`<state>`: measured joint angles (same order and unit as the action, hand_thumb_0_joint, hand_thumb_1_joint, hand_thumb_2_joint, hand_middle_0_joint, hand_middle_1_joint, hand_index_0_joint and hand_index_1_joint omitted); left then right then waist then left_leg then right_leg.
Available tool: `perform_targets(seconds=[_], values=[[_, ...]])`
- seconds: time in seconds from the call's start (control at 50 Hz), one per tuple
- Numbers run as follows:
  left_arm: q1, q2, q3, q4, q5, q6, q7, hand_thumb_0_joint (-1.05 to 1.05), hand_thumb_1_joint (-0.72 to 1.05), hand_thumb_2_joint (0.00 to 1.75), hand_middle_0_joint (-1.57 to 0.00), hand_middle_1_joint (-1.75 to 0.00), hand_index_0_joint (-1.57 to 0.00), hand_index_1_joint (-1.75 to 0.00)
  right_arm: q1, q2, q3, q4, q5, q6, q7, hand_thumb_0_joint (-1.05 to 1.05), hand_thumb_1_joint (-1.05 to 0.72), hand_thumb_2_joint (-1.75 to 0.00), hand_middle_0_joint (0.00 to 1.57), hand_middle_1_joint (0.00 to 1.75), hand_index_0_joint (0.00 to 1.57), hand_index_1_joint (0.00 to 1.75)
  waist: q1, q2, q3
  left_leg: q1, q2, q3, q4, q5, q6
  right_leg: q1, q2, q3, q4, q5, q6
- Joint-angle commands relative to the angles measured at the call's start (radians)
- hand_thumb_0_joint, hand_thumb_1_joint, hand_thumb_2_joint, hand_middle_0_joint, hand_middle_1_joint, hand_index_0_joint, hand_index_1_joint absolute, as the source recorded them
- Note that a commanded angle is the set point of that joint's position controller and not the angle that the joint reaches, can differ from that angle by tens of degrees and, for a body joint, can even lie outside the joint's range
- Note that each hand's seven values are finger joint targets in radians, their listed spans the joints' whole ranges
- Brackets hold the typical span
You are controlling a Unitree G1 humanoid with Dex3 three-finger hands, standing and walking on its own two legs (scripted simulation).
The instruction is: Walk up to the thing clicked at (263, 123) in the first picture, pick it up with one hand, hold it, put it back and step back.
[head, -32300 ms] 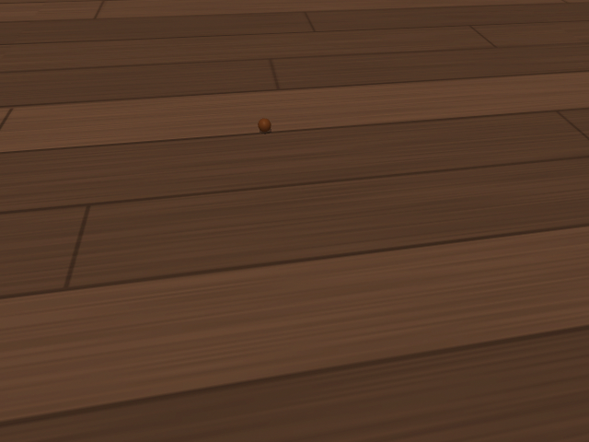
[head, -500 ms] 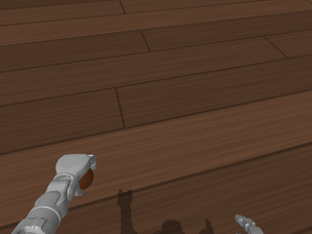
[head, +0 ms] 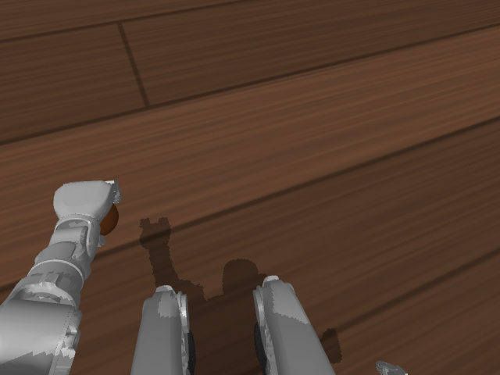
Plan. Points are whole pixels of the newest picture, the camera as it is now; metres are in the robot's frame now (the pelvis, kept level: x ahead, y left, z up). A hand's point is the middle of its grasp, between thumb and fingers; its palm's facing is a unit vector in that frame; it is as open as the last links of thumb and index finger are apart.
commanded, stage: crouch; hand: left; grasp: from above
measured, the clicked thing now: (96, 217) +0.43 +0.23 -0.16
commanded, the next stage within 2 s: lower in 1.08 s
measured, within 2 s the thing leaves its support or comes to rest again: neither
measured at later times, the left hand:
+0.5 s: hand (116, 228) +0.44 +0.23 -0.29, palm faces -0.44 -0.04 -0.90, open 9.7 cm
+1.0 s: hand (124, 230) +0.46 +0.23 -0.36, palm faces -0.45 -0.03 -0.89, open 9.7 cm
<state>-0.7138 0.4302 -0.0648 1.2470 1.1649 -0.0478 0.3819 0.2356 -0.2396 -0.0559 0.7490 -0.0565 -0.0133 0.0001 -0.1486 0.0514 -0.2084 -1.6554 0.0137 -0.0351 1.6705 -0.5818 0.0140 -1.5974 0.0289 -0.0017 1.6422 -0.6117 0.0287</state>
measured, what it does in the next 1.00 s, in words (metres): lowers itself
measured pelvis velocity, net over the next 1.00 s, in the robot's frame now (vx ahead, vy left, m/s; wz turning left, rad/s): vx -0.02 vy -0.01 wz -0.08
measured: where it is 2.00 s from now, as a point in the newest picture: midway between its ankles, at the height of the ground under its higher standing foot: outside the picture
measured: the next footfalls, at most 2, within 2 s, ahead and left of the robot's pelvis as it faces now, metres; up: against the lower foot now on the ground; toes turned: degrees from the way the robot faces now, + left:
none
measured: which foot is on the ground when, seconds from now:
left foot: down 0.00-1.00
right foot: down 0.00-1.00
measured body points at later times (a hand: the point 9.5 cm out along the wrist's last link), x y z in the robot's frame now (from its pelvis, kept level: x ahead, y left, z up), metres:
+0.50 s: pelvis -0.01 -0.01 -0.12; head +0.22 +0.03 +0.27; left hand +0.46 +0.23 -0.24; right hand +0.05 -0.29 -0.24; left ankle +0.07 +0.11 -0.52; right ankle +0.07 -0.14 -0.52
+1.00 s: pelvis -0.02 -0.01 -0.18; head +0.22 +0.03 +0.19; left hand +0.48 +0.23 -0.30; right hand +0.00 -0.28 -0.30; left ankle +0.07 +0.11 -0.52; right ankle +0.07 -0.14 -0.52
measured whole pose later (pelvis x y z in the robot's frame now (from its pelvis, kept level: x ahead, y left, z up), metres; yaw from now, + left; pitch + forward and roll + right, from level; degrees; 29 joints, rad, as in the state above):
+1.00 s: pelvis -0.02 -0.01 -0.18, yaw -4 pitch +36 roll -6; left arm -0.96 0.67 0.07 1.46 1.24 -0.16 0.42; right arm 0.17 -0.25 0.04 0.78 -0.14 -0.07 0.12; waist -0.23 0.00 -0.08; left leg -2.24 0.02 -0.12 2.28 -0.67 -0.01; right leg -2.17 0.06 -0.07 2.23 -0.69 0.02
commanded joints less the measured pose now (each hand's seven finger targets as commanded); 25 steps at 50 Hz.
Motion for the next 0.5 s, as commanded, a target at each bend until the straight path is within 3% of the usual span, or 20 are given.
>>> perform_targets(seconds=[0.0,0.02,0.06,0.08,0.12,0.18,0.2,0.24,0.26,0.3,0.32,0.36,0.4,0.44,0.46,0.48], values=[[-0.391,0.243,0.051,-0.151,-0.002,-0.014,0.032,0.0,0.55,0.84,-0.89,-0.86,-0.92,-0.83,0.103,-0.212,-0.06,-0.069,-0.008,-0.042,-0.007,0.0,-0.9,-0.9,0.2,0.3,0.2,0.3,-0.014,0.103,-0.567,0.382,-0.014,-0.051,-0.145,0.037,-0.003,0.056,0.001,-0.066,-0.102,0.084,-0.076],[-0.425,0.276,0.066,-0.183,-0.001,-0.024,0.035,0.0,0.55,0.85,-0.9,-0.85,-0.93,-0.82,0.106,-0.208,-0.062,-0.067,-0.008,-0.044,-0.005,0.0,-0.9,-0.9,0.2,0.3,0.2,0.3,-0.013,0.117,-0.583,0.385,-0.014,-0.048,-0.127,0.018,-0.002,0.036,0.002,-0.067,-0.095,0.07,-0.077],[-0.414,0.262,0.06,-0.134,0.009,-0.032,0.04,0.0,0.54,0.84,-0.89,-0.85,-0.92,-0.82,0.109,-0.208,-0.054,-0.062,-0.01,-0.048,0.001,0.0,-0.9,-0.9,0.2,0.3,0.2,0.3,-0.027,0.112,-0.591,0.344,-0.017,-0.046,-0.09,0.007,-0.003,0.009,0.002,-0.069,-0.065,0.063,-0.077],[-0.474,0.306,0.081,-0.191,0.013,-0.045,0.048,0.0,0.53,0.86,-0.89,-0.85,-0.92,-0.82,0.119,-0.21,-0.053,-0.047,-0.015,-0.051,0.003,0.0,-0.9,-0.9,0.2,0.3,0.2,0.3,-0.025,0.131,-0.619,0.333,-0.016,-0.041,-0.065,0.012,-0.002,-0.005,0.005,-0.069,-0.048,0.068,-0.077],[-0.455,0.304,0.076,-0.132,0.019,-0.045,0.057,0.0,0.53,0.87,-0.89,-0.85,-0.92,-0.82,0.107,-0.203,-0.043,-0.052,-0.018,-0.058,0.009,0.0,-0.9,-0.9,0.2,0.3,0.2,0.3,-0.026,0.145,-0.627,0.305,-0.02,-0.029,-0.028,0.006,0.0,-0.031,0.006,-0.069,-0.029,0.061,-0.076],[-0.45,0.296,0.084,-0.1,0.024,-0.047,0.068,0.0,0.56,0.91,-0.91,-0.87,-0.94,-0.85,0.121,-0.21,-0.037,-0.03,-0.029,-0.064,0.024,0.0,-0.9,-0.9,0.2,0.3,0.2,0.3,-0.043,0.162,-0.64,0.293,-0.017,-0.032,0.028,0.077,-0.002,-0.074,-0.001,-0.077,0.023,0.115,-0.072],[-0.479,0.322,0.092,-0.109,0.02,-0.048,0.072,0.0,0.54,0.9,-0.9,-0.86,-0.92,-0.84,0.116,-0.204,-0.034,-0.03,-0.029,-0.064,0.026,0.0,-0.9,-0.9,0.2,0.3,0.2,0.3,-0.031,0.165,-0.651,0.271,-0.018,-0.015,0.053,0.079,0.005,-0.061,0.009,-0.075,0.025,0.122,-0.072],[-0.489,0.322,0.09,-0.106,0.025,-0.054,0.073,0.0,0.55,0.9,-0.9,-0.88,-0.93,-0.85,0.131,-0.197,-0.029,-0.023,-0.036,-0.065,0.037,0.0,-0.91,-0.9,0.2,0.3,0.2,0.3,-0.048,0.147,-0.657,0.242,-0.018,0.0,0.104,0.12,0.012,-0.038,0.01,-0.073,0.041,0.17,-0.066],[-0.476,0.331,0.098,-0.089,0.025,-0.051,0.073,0.0,0.53,0.9,-0.89,-0.87,-0.92,-0.84,0.123,-0.199,-0.026,-0.02,-0.037,-0.065,0.04,0.0,-0.91,-0.9,0.2,0.3,0.2,0.3,-0.039,0.144,-0.671,0.222,-0.018,0.003,0.126,0.139,0.015,-0.046,0.014,-0.072,0.059,0.187,-0.066],[-0.487,0.363,0.118,-0.087,0.032,-0.056,0.075,0.0,0.55,0.9,-0.9,-0.87,-0.93,-0.84,0.125,-0.201,-0.025,-0.016,-0.043,-0.066,0.047,0.0,-0.91,-0.9,0.2,0.3,0.2,0.3,-0.033,0.179,-0.664,0.21,-0.016,0.003,0.15,0.156,0.012,-0.069,0.015,-0.077,0.092,0.199,-0.066],[-0.448,0.341,0.11,-0.035,0.036,-0.051,0.074,0.0,0.55,0.9,-0.91,-0.86,-0.94,-0.83,0.12,-0.199,-0.022,-0.02,-0.044,-0.065,0.051,0.0,-0.91,-0.9,0.2,0.3,0.2,0.3,-0.035,0.172,-0.64,0.21,-0.015,-0.007,0.146,0.153,0.008,-0.09,0.013,-0.084,0.106,0.187,-0.069],[-0.504,0.351,0.111,-0.074,0.039,-0.062,0.072,0.0,0.54,0.89,-0.91,-0.85,-0.93,-0.83,0.127,-0.201,-0.027,-0.011,-0.049,-0.062,0.058,0.0,-0.91,-0.9,0.2,0.3,0.2,0.3,-0.05,0.189,-0.623,0.187,-0.011,-0.003,0.171,0.129,0.009,-0.114,0.019,-0.086,0.118,0.174,-0.07],[-0.461,0.342,0.115,-0.035,0.038,-0.059,0.07,0.0,0.54,0.89,-0.9,-0.85,-0.92,-0.83,0.121,-0.2,-0.022,-0.02,-0.051,-0.062,0.066,0.0,-0.91,-0.9,0.2,0.3,0.2,0.3,-0.048,0.174,-0.638,0.168,-0.011,0.0,0.202,0.15,0.013,-0.106,0.021,-0.086,0.139,0.197,-0.065],[-0.502,0.384,0.135,-0.087,0.04,-0.069,0.071,0.0,0.55,0.87,-0.89,-0.87,-0.93,-0.83,0.133,-0.211,-0.027,-0.012,-0.055,-0.061,0.075,0.0,-0.91,-0.9,0.2,0.3,0.2,0.3,-0.044,0.212,-0.639,0.165,-0.008,-0.004,0.214,0.165,0.008,-0.124,0.02,-0.092,0.172,0.207,-0.068],[-0.454,0.364,0.124,-0.033,0.043,-0.064,0.067,0.0,0.54,0.87,-0.89,-0.86,-0.92,-0.83,0.128,-0.214,-0.026,-0.016,-0.055,-0.061,0.079,0.0,-0.91,-0.9,0.2,0.3,0.2,0.3,-0.041,0.205,-0.621,0.168,-0.005,-0.012,0.214,0.163,0.005,-0.143,0.021,-0.098,0.182,0.198,-0.07],[-0.483,0.368,0.123,-0.04,0.044,-0.067,0.064,0.0,0.52,0.87,-0.88,-0.84,-0.91,-0.82,0.124,-0.215,-0.024,-0.014,-0.054,-0.059,0.081,0.0,-0.91,-0.9,0.2,0.3,0.2,0.3,-0.055,0.203,-0.619,0.156,-0.003,-0.015,0.228,0.16,0.007,-0.162,0.025,-0.101,0.191,0.195,-0.069]])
